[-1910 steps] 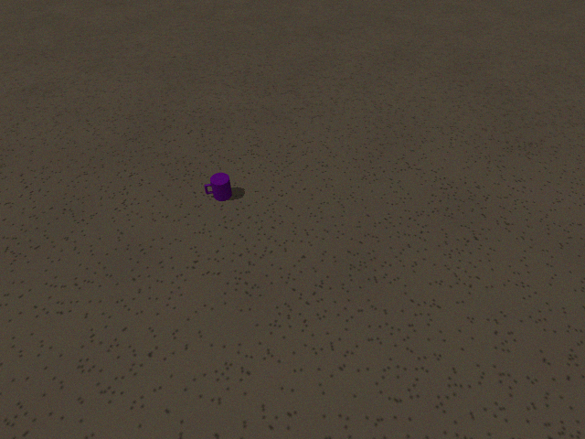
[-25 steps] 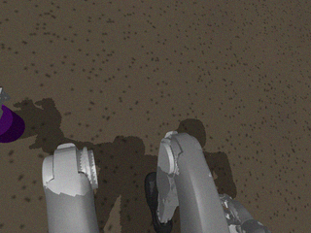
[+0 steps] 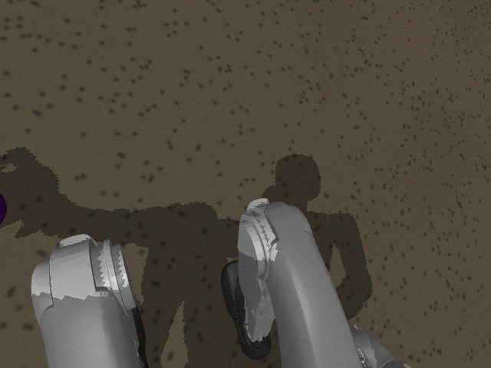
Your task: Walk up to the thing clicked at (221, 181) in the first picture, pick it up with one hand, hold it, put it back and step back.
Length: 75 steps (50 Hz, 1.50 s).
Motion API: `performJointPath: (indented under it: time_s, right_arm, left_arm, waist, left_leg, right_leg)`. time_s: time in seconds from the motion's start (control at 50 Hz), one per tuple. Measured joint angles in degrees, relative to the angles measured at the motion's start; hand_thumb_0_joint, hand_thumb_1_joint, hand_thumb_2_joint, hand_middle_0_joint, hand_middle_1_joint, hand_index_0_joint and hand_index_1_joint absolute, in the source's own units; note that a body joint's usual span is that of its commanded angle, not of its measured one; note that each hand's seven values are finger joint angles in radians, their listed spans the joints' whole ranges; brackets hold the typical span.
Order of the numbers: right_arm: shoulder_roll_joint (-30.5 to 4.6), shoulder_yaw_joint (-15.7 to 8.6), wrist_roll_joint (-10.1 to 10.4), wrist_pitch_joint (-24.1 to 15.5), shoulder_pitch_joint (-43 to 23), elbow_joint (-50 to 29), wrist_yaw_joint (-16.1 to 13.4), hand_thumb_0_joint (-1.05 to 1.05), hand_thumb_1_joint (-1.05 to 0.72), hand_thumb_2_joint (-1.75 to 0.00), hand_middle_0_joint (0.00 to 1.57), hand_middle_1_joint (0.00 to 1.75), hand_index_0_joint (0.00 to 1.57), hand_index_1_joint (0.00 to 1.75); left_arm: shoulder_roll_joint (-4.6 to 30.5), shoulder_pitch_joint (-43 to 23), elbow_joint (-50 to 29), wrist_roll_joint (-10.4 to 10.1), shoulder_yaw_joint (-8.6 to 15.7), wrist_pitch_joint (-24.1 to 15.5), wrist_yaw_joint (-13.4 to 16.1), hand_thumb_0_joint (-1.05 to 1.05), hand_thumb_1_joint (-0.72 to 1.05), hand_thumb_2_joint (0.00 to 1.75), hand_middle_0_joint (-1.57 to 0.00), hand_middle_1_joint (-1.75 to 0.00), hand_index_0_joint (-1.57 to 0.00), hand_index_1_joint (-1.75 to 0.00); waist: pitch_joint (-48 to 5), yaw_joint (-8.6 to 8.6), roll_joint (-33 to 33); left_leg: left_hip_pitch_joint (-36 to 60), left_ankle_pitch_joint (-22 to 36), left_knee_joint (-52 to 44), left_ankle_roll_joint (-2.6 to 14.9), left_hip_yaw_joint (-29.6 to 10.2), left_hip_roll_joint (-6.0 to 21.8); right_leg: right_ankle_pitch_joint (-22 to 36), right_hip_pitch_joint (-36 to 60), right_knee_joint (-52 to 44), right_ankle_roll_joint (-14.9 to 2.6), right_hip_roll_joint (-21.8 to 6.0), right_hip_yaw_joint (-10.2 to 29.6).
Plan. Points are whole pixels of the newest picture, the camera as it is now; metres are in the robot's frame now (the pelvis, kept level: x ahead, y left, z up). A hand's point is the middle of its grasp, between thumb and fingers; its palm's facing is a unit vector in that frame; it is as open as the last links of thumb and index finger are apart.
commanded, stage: rest palm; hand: left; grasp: from above
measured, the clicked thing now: out of the picture +0.38 +0.39 -0.24
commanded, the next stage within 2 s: close in 0.62 s
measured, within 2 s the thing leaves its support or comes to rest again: neither
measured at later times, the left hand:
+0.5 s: hand out of the picture +0.38 +0.37 -0.21, palm faces -0.43 -0.14 -0.89, open 14.5 cm
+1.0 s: hand out of the picture +0.38 +0.37 -0.21, palm faces -0.45 -0.18 -0.88, open 14.1 cm
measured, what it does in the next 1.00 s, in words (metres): stands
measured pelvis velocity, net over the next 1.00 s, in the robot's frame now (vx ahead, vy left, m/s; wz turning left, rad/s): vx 0.00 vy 0.00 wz -0.03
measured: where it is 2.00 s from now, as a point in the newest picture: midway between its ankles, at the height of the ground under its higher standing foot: (194, 345)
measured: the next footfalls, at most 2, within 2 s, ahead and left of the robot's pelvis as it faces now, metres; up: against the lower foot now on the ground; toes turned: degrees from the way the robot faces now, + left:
none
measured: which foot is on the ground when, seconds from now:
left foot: down 0.00-1.00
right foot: down 0.00-1.00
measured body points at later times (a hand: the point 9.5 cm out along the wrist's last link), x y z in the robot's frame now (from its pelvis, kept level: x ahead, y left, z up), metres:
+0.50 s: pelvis +0.00 +0.01 -0.01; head +0.21 +0.13 +0.37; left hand +0.39 +0.37 -0.16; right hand +0.11 -0.25 -0.09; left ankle +0.07 +0.13 -0.26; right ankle +0.10 -0.11 -0.26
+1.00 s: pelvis +0.00 +0.00 -0.01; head +0.22 +0.12 +0.36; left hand +0.40 +0.38 -0.16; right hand +0.08 -0.25 -0.09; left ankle +0.07 +0.13 -0.26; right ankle +0.10 -0.11 -0.26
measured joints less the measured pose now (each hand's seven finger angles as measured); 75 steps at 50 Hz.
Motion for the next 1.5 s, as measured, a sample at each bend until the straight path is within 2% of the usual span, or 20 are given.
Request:
performJointPath:
  time_s: [0.06, 0.16, 0.28, 0.38, 0.44, 0.52, 0.62, 0.78, 0.86, 1.0, 1.2, 1.38, 1.5]
  right_arm:
    - [-0.22, 0.81, -0.35, 0.4, 0.11, 0.28, 0.05, 0.0, -0.89, -0.9, 0.2, 0.3, 0.2, 0.3]
    - [-0.66, 1.47, -1.31, 0.31, -1.04, 0.66, 0.11, 0.0, -0.89, -0.9, 0.2, 0.3, 0.2, 0.3]
    - [-0.77, 1.84, -2.2, -1.04, -3.15, 0.53, 0.34, 0.0, -0.88, -0.9, 0.2, 0.3, 0.2, 0.3]
    - [-0.43, 2.25, -2.46, -2.76, -4.08, 0.42, 0.81, 0.0, -0.89, -0.9, 0.2, 0.3, 0.2, 0.3]
    - [-0.24, 2.65, -2.42, -3.75, -4.21, -0.25, 1.17, 0.0, -0.89, -0.9, 0.2, 0.3, 0.2, 0.3]
    - [-0.16, 3.14, -2.33, -4.66, -4.12, -1.12, 1.5, 0.0, -0.89, -0.9, 0.2, 0.3, 0.2, 0.3]
    - [-0.26, 3.66, -2.38, -5.24, -3.48, -1.49, 1.95, 0.0, -0.89, -0.9, 0.2, 0.3, 0.2, 0.3]
    - [-0.8, 4.93, -2.58, -4.83, -2.37, -1.2, 1.96, 0.0, -0.89, -0.9, 0.2, 0.3, 0.2, 0.3]
    - [-1.11, 5.51, -2.86, -4.48, -1.95, -1.22, 1.78, 0.0, -0.89, -0.9, 0.2, 0.3, 0.2, 0.3]
    - [-1.55, 5.58, -3.17, -4.29, -1.92, -1.2, 1.23, 0.0, -0.89, -0.9, 0.2, 0.3, 0.2, 0.3]
    - [-2.3, 4.79, -3.16, -5.06, -3.15, -0.78, 1.04, 0.0, -0.89, -0.9, 0.2, 0.3, 0.2, 0.3]
    - [-2.25, 4.23, -3.03, -5.88, -3.76, -0.87, 1.44, 0.0, -0.89, -0.9, 0.2, 0.3, 0.2, 0.3]
    - [-2.22, 4.32, -2.79, -6.25, -3.57, -1.78, 1.66, 0.0, -0.89, -0.9, 0.2, 0.3, 0.2, 0.3]
  left_arm:
    - [0.66, 0.48, -0.86, 0.56, -0.01, -2.99, 0.98, 0.0, -0.55, 1.01, -0.07, -0.96, -0.05, -0.98]
    - [1.61, -0.03, 1.81, 3.62, -1.75, -5.26, 4.55, 0.0, -0.54, 1.01, -0.07, -0.95, -0.05, -0.97]
    - [1.62, -0.62, 4.83, 6.43, -3.65, -3.97, 9.08, 0.0, -0.53, 1.02, -0.07, -0.95, -0.06, -0.97]
    - [0.98, -2.19, 6.97, 6.59, -5.41, -1.89, 10.66, 0.01, -0.56, 1.03, -0.08, -0.96, -0.07, -0.98]
    - [0.98, -3.07, 8.02, 6.75, -5.78, -0.79, 10.63, 0.01, -0.57, 1.03, -0.08, -0.96, -0.07, -0.99]
    - [1.51, -3.17, 8.57, 6.73, -4.58, 0.02, 10.21, 0.01, -0.6, 1.03, -0.08, -0.98, -0.07, -1.0]
    - [2.23, -3.5, 9.08, 5.49, -4.01, 0.17, 9.2, -0.01, -0.61, 1.03, -0.08, -0.99, -0.07, -1.01]
    - [3.72, -2.73, 8.89, 3.82, -3.08, -1.49, 8.06, -0.01, -0.61, 1.03, -0.09, -1.01, -0.07, -1.02]
    - [4.35, -2.55, 9.02, 3.74, -2.74, -2.57, 7.71, -0.02, -0.59, 1.0, -0.1, -1.02, -0.08, -1.02]
    - [4.55, -2.29, 9.12, 4.79, -3.07, -3.69, 8.17, 0.0, -0.55, 0.96, -0.14, -1.01, -0.13, -1.01]
    - [3.19, -3.34, 9.95, 5.9, -5.53, -3.17, 10.01, 0.03, -0.49, 0.9, -0.21, -0.97, -0.22, -0.96]
    - [2.35, -4.09, 9.89, 5.5, -6.64, -2.04, 10.61, 0.03, -0.47, 0.87, -0.29, -0.94, -0.26, -0.93]
    - [2.56, -4.18, 9.74, 5.2, -6.12, -1.8, 10.07, 0.02, -0.46, 0.86, -0.33, -0.93, -0.28, -0.92]
  waist:
    - [0.12, 0.45, -1.03]
    - [-1.0, 0.37, -2.05]
    - [-2.31, -0.14, -2.52]
    - [-3.21, -0.19, -2.58]
    - [-3.2, -0.4, -2.57]
    - [-2.68, -0.85, -2.32]
    - [-1.61, -1.3, -2.09]
    - [-0.1, -1.57, -1.93]
    - [0.22, -1.62, -2.05]
    - [-0.22, -1.47, -2.28]
    - [-1.7, -0.81, -2.18]
    - [-1.73, -0.45, -2.08]
    - [-1.24, -0.55, -2.0]
  left_leg:
    - [0.52, -0.19, 0.29, -0.25, -0.61, -0.05]
    - [1.01, -0.64, 1.28, -0.22, -1.36, -0.05]
    - [0.68, -0.62, 2.17, 0.42, -1.43, 0.12]
    - [0.02, -0.2, 2.3, 0.84, -1.24, 0.15]
    - [-0.14, -0.03, 2.22, 0.9, -1.15, 0.11]
    - [-0.16, 0.08, 2.13, 0.79, -1.22, -0.01]
    - [0.03, 0.12, 2.06, 0.46, -1.3, -0.14]
    - [0.54, -0.04, 2.16, -0.01, -1.84, 0.0]
    - [0.72, -0.06, 2.26, -0.06, -2.03, 0.09]
    - [0.9, -0.11, 2.57, 0.05, -2.26, 0.17]
    - [0.59, -0.22, 2.41, 0.38, -1.99, 0.09]
    - [0.42, -0.05, 2.04, 0.3, -1.69, -0.04]
    - [0.59, -0.06, 1.92, 0.03, -1.65, -0.07]
  right_leg:
    - [0.02, 0.6, -0.03, -0.14, 0.08, -0.5]
    - [-0.16, 1.43, 0.33, 0.07, 0.32, -1.07]
    - [-0.02, 1.51, 0.69, 0.66, 0.64, -1.08]
    - [0.29, 1.07, 0.7, 0.95, 0.71, -0.93]
    - [0.41, 0.95, 0.66, 1.04, 0.68, -0.86]
    - [0.45, 0.92, 0.63, 1.05, 0.59, -0.91]
    - [0.47, 0.91, 0.77, 0.8, 0.47, -0.98]
    - [0.8, 0.96, 0.78, 0.43, 0.67, -1.39]
    - [0.97, 1.07, 0.75, 0.44, 0.8, -1.53]
    - [1.09, 1.38, 0.75, 0.59, 0.99, -1.69]
    - [0.73, 1.36, 0.55, 0.84, 0.93, -1.49]
    - [0.71, 1.12, 0.46, 0.71, 0.76, -1.27]
    - [0.72, 1.03, 0.57, 0.49, 0.7, -1.23]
